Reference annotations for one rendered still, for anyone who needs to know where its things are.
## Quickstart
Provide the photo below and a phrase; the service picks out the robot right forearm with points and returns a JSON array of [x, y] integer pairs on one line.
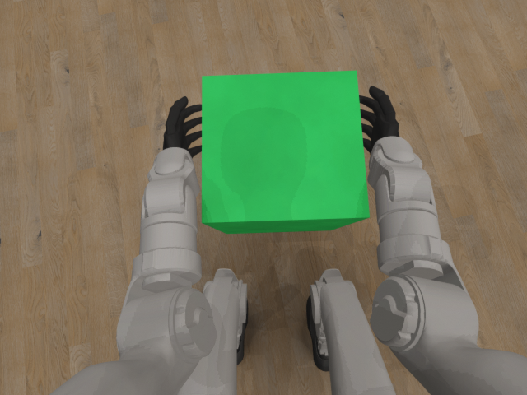
[[410, 237]]

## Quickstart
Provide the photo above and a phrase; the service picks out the robot left upper arm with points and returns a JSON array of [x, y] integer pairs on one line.
[[161, 338]]

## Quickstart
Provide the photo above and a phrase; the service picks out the robot thigh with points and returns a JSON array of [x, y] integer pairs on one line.
[[216, 374], [356, 366]]

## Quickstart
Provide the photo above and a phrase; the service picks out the right robot thigh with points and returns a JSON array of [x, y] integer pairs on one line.
[[356, 366]]

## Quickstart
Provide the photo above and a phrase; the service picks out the robot left forearm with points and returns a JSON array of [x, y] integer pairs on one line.
[[168, 257]]

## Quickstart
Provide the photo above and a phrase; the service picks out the robot right upper arm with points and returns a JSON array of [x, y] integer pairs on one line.
[[432, 329]]

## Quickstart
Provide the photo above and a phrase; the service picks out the carton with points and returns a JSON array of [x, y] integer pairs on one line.
[[282, 152]]

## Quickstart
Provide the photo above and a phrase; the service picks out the left robot thigh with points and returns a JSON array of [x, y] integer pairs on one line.
[[216, 374]]

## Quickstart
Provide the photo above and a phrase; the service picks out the right robot hand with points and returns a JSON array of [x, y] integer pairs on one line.
[[383, 119]]

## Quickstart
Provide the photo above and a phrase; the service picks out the left robot hand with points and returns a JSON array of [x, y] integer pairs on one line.
[[176, 129]]

